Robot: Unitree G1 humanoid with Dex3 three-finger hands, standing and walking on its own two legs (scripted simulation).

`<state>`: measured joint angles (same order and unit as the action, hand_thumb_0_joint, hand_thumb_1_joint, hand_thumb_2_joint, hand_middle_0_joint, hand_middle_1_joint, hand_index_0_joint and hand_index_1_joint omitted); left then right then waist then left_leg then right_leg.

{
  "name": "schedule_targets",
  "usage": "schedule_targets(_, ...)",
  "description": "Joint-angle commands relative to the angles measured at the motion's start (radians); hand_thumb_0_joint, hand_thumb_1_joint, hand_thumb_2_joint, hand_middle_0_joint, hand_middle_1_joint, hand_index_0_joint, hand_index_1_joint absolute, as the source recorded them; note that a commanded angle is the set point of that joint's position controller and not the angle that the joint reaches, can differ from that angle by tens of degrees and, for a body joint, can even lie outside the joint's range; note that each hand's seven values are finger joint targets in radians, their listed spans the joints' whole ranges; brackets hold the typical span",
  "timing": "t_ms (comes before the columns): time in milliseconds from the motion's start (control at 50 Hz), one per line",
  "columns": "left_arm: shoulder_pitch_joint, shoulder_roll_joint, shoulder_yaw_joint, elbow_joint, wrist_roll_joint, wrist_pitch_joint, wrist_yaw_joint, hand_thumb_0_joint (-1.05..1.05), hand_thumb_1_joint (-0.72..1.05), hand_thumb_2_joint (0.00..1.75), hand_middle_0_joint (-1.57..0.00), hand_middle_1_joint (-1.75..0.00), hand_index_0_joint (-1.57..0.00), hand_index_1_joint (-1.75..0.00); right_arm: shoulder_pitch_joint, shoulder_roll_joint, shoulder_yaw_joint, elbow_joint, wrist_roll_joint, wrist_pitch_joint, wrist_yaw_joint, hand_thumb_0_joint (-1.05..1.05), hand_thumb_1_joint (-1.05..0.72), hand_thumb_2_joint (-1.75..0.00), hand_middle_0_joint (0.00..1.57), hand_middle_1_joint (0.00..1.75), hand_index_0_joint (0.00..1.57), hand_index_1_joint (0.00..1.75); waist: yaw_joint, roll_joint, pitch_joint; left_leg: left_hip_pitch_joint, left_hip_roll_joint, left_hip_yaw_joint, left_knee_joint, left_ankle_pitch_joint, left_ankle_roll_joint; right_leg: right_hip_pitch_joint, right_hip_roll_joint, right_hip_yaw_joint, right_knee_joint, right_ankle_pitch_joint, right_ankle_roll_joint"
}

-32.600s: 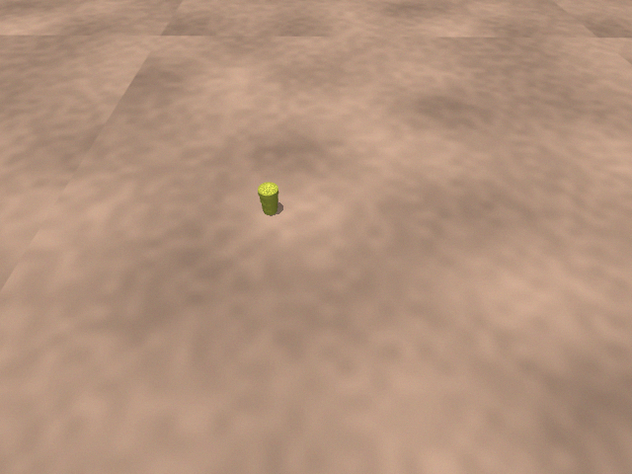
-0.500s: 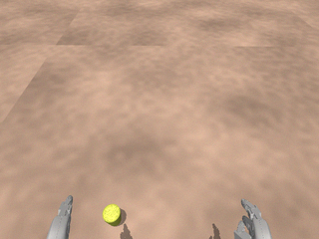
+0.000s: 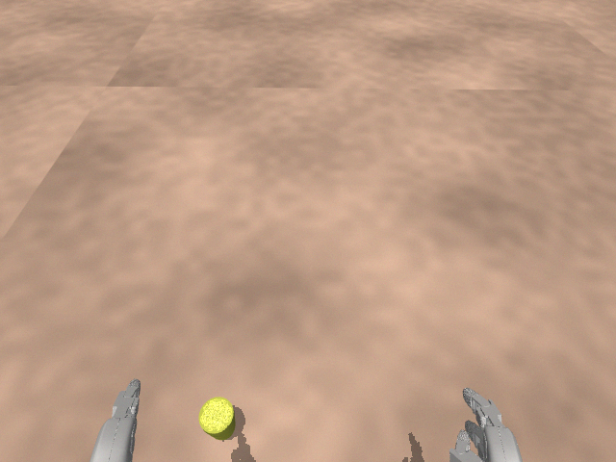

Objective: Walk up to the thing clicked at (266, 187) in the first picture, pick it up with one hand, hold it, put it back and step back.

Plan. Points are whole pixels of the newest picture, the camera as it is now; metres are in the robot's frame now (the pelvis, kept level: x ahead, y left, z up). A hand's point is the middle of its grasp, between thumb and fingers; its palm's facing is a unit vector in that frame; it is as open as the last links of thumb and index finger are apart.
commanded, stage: stand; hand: left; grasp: from the side
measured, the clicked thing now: (220, 421) +0.36 +0.24 -0.65
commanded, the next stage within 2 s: none
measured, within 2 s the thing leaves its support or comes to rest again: neither
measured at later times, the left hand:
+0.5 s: hand out of the picture +0.15 +0.21 -0.09, palm faces -0.03 -0.94 -0.34, open 10.0 cm
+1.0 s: hand out of the picture +0.02 +0.26 -0.10, palm faces +0.00 -0.94 -0.35, open 7.4 cm
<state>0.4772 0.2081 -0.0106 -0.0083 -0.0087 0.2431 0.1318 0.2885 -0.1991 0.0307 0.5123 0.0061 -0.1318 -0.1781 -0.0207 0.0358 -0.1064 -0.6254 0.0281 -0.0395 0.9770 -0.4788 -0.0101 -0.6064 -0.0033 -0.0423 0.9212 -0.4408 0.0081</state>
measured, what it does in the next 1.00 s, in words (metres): rises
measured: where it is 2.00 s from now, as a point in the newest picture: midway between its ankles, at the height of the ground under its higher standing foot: outside the picture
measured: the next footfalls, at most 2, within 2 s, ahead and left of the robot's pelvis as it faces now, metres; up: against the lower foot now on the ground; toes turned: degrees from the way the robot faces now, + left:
none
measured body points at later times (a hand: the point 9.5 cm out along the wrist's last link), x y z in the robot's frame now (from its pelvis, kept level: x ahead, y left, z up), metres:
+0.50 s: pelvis -0.01 +0.00 +0.01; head +0.01 +0.01 +0.46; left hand +0.15 +0.26 -0.06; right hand +0.14 -0.25 -0.09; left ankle +0.01 +0.12 -0.69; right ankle +0.02 -0.13 -0.69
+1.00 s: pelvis -0.02 +0.01 +0.05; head -0.02 +0.00 +0.50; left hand +0.02 +0.30 -0.08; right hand +0.04 -0.27 -0.09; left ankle +0.01 +0.12 -0.69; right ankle +0.02 -0.13 -0.69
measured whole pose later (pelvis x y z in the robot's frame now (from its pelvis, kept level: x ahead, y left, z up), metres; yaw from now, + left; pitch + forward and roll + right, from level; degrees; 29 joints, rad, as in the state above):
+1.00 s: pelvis -0.02 +0.01 +0.05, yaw +0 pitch -5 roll +0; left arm 0.21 0.32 0.01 1.07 0.03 -0.01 0.02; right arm 0.18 -0.30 -0.02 1.08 -0.03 0.01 -0.01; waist 0.01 0.02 0.06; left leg -0.17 -0.02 -0.01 0.46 -0.21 0.01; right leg -0.18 -0.05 -0.02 0.46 -0.20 0.03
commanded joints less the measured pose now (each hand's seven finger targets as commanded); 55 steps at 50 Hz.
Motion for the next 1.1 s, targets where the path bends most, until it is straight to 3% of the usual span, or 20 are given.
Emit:
schedule_targets(0,-0.037,0.120,0.067,-0.211,0.008,-0.050,0.011,0.00,-0.55,0.05,-0.05,-0.06,-0.05,-0.06,-0.053,-0.122,-0.054,-0.165,0.001,-0.053,-0.014,0.00,-0.90,-0.90,0.20,0.30,0.20,0.30,-0.003,0.005,-0.130,0.089,-0.022,0.031,-0.156,0.256,0.017,0.087,0.023,-0.012,-0.149,0.223,-0.015)
schedule_targets(40,0.027,0.051,0.023,-0.105,0.005,-0.037,0.003,0.00,-0.58,0.04,-0.05,-0.05,-0.05,-0.05,-0.058,-0.114,-0.047,-0.157,0.000,-0.054,-0.012,0.00,-0.90,-0.90,0.20,0.30,0.20,0.30,-0.009,-0.039,-0.076,0.065,-0.021,0.030,-0.155,0.242,0.019,0.071,0.025,-0.016,-0.153,0.213,-0.014)
schedule_targets(60,-0.016,0.071,0.039,-0.150,0.003,-0.041,0.006,0.00,-0.57,0.05,-0.05,-0.06,-0.05,-0.05,-0.064,-0.118,-0.049,-0.165,0.000,-0.054,-0.013,0.00,-0.90,-0.90,0.20,0.30,0.20,0.30,-0.007,-0.026,-0.082,0.063,-0.021,0.029,-0.159,0.227,0.020,0.072,0.023,-0.015,-0.157,0.201,-0.014)
schedule_targets(100,-0.056,0.138,0.088,-0.229,0.009,-0.051,0.015,0.00,-0.41,0.21,-0.20,-0.22,-0.20,-0.21,-0.052,-0.123,-0.054,-0.157,0.000,-0.051,-0.014,0.00,-0.90,-0.90,0.20,0.30,0.20,0.30,0.011,0.020,-0.131,0.090,-0.022,0.030,-0.167,0.247,0.015,0.098,0.022,-0.013,-0.149,0.209,-0.019)
schedule_targets(160,0.005,0.054,0.023,-0.129,0.005,-0.040,0.006,0.00,-0.17,0.45,-0.20,-0.30,-0.20,-0.30,-0.065,-0.112,-0.045,-0.161,-0.001,-0.053,-0.010,0.00,-0.90,-0.90,0.20,0.30,0.20,0.30,-0.005,-0.022,-0.044,0.051,-0.018,0.023,-0.183,0.176,0.018,0.055,0.027,-0.024,-0.159,0.143,-0.017)
schedule_targets(220,-0.067,0.126,0.074,-0.225,0.005,-0.051,0.012,0.00,0.07,0.69,-0.20,-0.30,-0.20,-0.30,-0.064,-0.124,-0.052,-0.165,0.002,-0.053,-0.010,0.00,-0.90,-0.90,0.20,0.30,0.20,0.30,0.009,0.025,-0.083,0.067,-0.021,0.026,-0.190,0.167,0.017,0.066,0.024,-0.019,-0.161,0.132,-0.019)
schedule_targets(260,-0.025,0.104,0.055,-0.196,0.005,-0.046,0.009,0.00,0.23,0.85,-0.20,-0.30,-0.20,-0.30,-0.070,-0.131,-0.056,-0.181,0.002,-0.056,-0.012,0.00,-0.90,-0.90,0.20,0.30,0.20,0.30,0.000,-0.019,-0.088,0.069,-0.022,0.028,-0.176,0.190,0.020,0.072,0.022,-0.018,-0.167,0.155,-0.016)
schedule_targets(280,0.013,0.058,0.027,-0.117,0.004,-0.040,0.005,0.00,0.31,0.90,-0.20,-0.30,-0.20,-0.30,-0.061,-0.114,-0.043,-0.160,0.000,-0.054,-0.008,0.00,-0.90,-0.90,0.20,0.30,0.20,0.30,-0.008,-0.034,-0.048,0.050,-0.020,0.025,-0.181,0.169,0.021,0.060,0.026,-0.021,-0.162,0.136,-0.017)
schedule_targets(340,-0.049,0.112,0.066,-0.195,0.006,-0.052,0.009,0.00,0.55,0.90,-0.20,-0.30,-0.20,-0.30,-0.070,-0.122,-0.050,-0.173,0.003,-0.053,-0.006,0.00,-0.90,-0.90,0.20,0.30,0.20,0.30,0.005,-0.003,-0.085,0.053,-0.020,0.019,-0.194,0.127,0.020,0.062,0.026,-0.023,-0.161,0.095,-0.019)
schedule_targets(360,-0.233,0.233,0.103,0.156,0.097,-0.155,-0.037,0.00,0.63,0.90,-0.20,-0.30,-0.20,-0.30,-0.141,-0.270,-0.100,0.057,-0.117,0.015,0.053,0.00,-0.90,-0.90,0.20,0.30,0.20,0.30,0.027,-0.059,0.074,0.111,0.031,-0.059,-0.255,0.239,0.050,0.155,-0.048,0.086,-0.173,0.153,-0.075)
schedule_targets(380,-0.178,0.238,0.108,0.274,0.114,-0.197,-0.061,0.00,0.71,0.90,-0.20,-0.30,-0.20,-0.30,-0.121,-0.270,-0.109,0.093,-0.126,0.045,0.085,0.00,-0.90,-0.90,0.20,0.30,0.20,0.30,0.038,-0.103,0.001,0.142,0.018,-0.022,-0.215,0.225,0.070,0.193,-0.073,0.120,-0.213,0.164,-0.094)
schedule_targets(400,-0.186,0.250,0.100,0.307,0.106,-0.226,-0.079,0.00,0.79,0.90,-0.20,-0.30,-0.20,-0.30,-0.121,-0.270,-0.113,0.096,-0.114,0.059,0.101,0.00,-0.90,-0.90,0.20,0.30,0.20,0.30,0.023,-0.091,0.002,0.144,0.008,-0.037,-0.217,0.225,0.074,0.192,-0.077,0.150,-0.225,0.188,-0.107)
schedule_targets(440,-0.211,0.253,0.086,0.386,0.081,-0.258,-0.097,0.00,0.90,0.90,-0.20,-0.30,-0.20,-0.30,-0.108,-0.252,-0.107,0.129,-0.079,0.063,0.129,0.00,-0.90,-0.90,0.20,0.30,0.20,0.30,0.024,-0.047,-0.036,0.212,0.008,-0.042,-0.249,0.261,0.080,0.239,-0.087,0.153,-0.216,0.240,-0.097)
schedule_targets(520,-0.260,0.252,0.078,0.556,0.053,-0.272,-0.104,0.00,0.90,0.90,-0.20,-0.30,-0.20,-0.30,-0.136,-0.250,-0.111,0.198,-0.058,0.070,0.155,0.00,-0.90,-0.90,0.20,0.30,0.20,0.30,0.041,-0.027,-0.007,0.270,0.026,-0.071,-0.334,0.294,0.073,0.260,-0.077,0.110,-0.251,0.263,-0.065)
schedule_targets(560,-0.280,0.250,0.075,0.627,0.053,-0.274,-0.101,0.00,0.90,0.90,-0.20,-0.30,-0.20,-0.30,-0.163,-0.256,-0.111,0.230,-0.061,0.077,0.158,0.00,-0.90,-0.90,0.20,0.30,0.20,0.30,0.047,0.020,0.030,0.254,0.041,-0.094,-0.404,0.236,0.071,0.284,-0.069,0.097,-0.282,0.217,-0.055)
schedule_targets(640,-0.304,0.271,0.074,0.746,0.049,-0.285,-0.099,0.00,0.90,0.90,-0.20,-0.30,-0.20,-0.30,-0.140,-0.259,-0.107,0.308,-0.052,0.089,0.159,0.00,-0.90,-0.90,0.20,0.30,0.20,0.30,0.032,-0.021,0.051,0.333,0.031,-0.067,-0.434,0.309,0.054,0.324,-0.092,0.117,-0.364,0.289,-0.055)
schedule_targets(740,-0.304,0.281,0.068,0.875,0.042,-0.278,-0.100,0.00,0.90,0.90,-0.20,-0.30,-0.20,-0.30,-0.163,-0.284,-0.101,0.382,-0.048,0.105,0.160,0.00,-0.90,-0.90,0.20,0.30,0.20,0.30,0.037,0.005,0.116,0.334,0.050,-0.100,-0.575,0.150,0.052,0.385,-0.088,0.115,-0.471,0.178,-0.042)
schedule_targets(860,-0.324,0.299,0.061,0.979,0.038,-0.277,-0.101,0.00,0.90,0.90,-0.20,-0.30,-0.20,-0.30,-0.154,-0.301,-0.093,0.461,-0.038,0.109,0.159,0.00,-0.90,-0.90,0.20,0.30,0.20,0.30,0.029,-0.018,0.129,0.384,0.060,-0.098,-0.653,0.198,0.041,0.440,-0.100,0.114,-0.533,0.223,-0.031)
schedule_targets(1000,-0.324,0.299,0.049,1.060,0.036,-0.272,-0.104,0.00,0.90,0.90,-0.20,-0.30,-0.20,-0.30,-0.167,-0.314,-0.091,0.518,-0.032,0.114,0.160,0.00,-0.90,-0.90,0.20,0.30,0.20,0.30,0.033,-0.018,0.164,0.404,0.064,-0.100,-0.700,0.151,0.035,0.438,-0.099,0.113,-0.585,0.175,-0.021)
schedule_targets(1080,-0.348,0.313,0.050,1.076,0.036,-0.276,-0.103,0.00,0.90,0.90,-0.20,-0.30,-0.20,-0.30,-0.155,-0.303,-0.087,0.541,-0.032,0.116,0.163,0.00,-0.90,-0.90,0.20,0.30,0.20,0.30,0.024,-0.049,0.153,0.430,0.057,-0.079,-0.687,0.196,0.033,0.443,-0.115,0.131,-0.617,0.175,-0.020)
